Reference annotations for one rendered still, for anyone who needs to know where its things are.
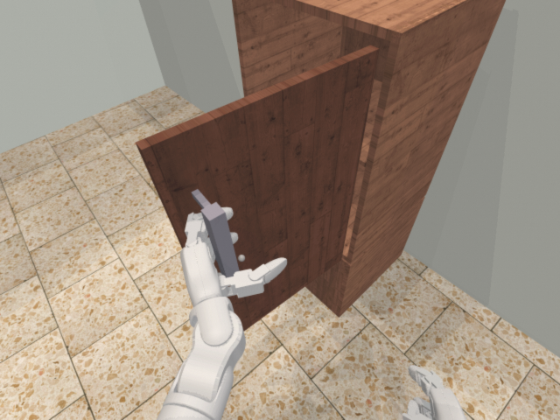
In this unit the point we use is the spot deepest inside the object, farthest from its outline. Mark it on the robot left hand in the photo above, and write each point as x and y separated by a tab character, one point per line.
201	276

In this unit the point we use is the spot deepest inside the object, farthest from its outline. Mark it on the robot left forearm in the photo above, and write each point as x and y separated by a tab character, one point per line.
203	383

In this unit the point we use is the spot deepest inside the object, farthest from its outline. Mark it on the robot right hand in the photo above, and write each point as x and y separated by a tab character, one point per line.
443	404

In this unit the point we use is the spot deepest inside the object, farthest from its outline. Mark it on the handle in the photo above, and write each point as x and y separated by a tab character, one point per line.
218	230

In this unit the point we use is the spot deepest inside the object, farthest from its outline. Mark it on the cupboard door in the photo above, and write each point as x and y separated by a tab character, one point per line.
285	159

